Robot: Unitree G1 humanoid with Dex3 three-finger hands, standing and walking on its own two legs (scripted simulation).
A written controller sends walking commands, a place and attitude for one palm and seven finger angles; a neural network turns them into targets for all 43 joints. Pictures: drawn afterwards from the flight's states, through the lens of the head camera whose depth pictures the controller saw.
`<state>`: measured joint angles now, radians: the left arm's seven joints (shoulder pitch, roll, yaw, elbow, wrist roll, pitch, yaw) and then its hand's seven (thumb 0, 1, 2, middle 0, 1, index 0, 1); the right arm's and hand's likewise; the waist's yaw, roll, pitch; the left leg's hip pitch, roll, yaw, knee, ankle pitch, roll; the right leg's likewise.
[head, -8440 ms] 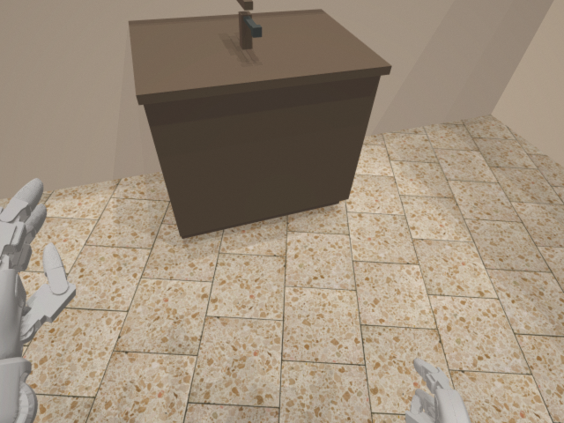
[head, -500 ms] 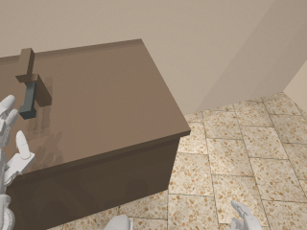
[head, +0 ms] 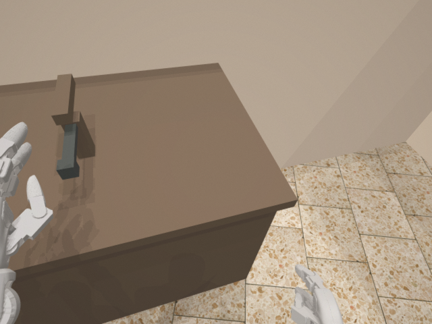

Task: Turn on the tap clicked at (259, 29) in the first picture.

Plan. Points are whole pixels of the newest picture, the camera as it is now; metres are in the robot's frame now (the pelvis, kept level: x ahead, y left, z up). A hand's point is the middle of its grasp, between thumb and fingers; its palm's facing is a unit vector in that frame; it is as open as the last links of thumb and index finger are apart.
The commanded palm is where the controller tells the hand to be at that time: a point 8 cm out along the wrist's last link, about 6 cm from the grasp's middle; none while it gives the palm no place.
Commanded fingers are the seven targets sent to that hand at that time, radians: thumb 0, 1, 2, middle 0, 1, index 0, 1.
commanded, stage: come to a stop and stand still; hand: left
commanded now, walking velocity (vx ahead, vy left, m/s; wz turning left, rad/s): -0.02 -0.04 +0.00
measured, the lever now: (68, 168) +0.34 +0.31 +0.09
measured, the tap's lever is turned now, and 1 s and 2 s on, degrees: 0 0 0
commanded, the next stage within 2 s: look again from close up in 1.00 s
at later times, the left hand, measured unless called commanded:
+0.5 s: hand (53, 206) +0.23 +0.26 +0.14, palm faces +0.28 -0.86 -0.43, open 7.4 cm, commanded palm +0.17 +0.29 +0.18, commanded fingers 0.00 0.90 0.90 -0.20 -0.30 -0.20 -0.30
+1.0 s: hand (26, 183) +0.25 +0.30 +0.17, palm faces +0.39 -0.85 -0.36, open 7.5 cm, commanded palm +0.19 +0.33 +0.18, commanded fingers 0.00 0.90 0.90 -0.20 -0.30 -0.20 -0.30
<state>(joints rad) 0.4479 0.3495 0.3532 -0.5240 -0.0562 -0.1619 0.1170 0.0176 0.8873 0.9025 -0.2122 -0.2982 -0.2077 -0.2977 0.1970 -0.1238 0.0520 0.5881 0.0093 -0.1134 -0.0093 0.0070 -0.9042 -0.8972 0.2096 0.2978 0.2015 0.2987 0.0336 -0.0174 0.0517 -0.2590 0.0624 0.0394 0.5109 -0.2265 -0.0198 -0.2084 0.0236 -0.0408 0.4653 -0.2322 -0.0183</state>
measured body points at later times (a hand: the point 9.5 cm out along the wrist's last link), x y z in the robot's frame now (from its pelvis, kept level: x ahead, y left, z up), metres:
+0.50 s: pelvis +0.01 +0.02 +0.00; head +0.04 +0.04 +0.45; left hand +0.21 +0.31 +0.16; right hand +0.16 -0.23 -0.07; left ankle +0.03 +0.13 -0.74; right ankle +0.01 -0.11 -0.74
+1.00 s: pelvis +0.03 +0.05 +0.00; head +0.07 +0.08 +0.45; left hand +0.22 +0.34 +0.19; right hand +0.23 -0.17 -0.06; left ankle +0.03 +0.13 -0.74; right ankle +0.01 -0.11 -0.74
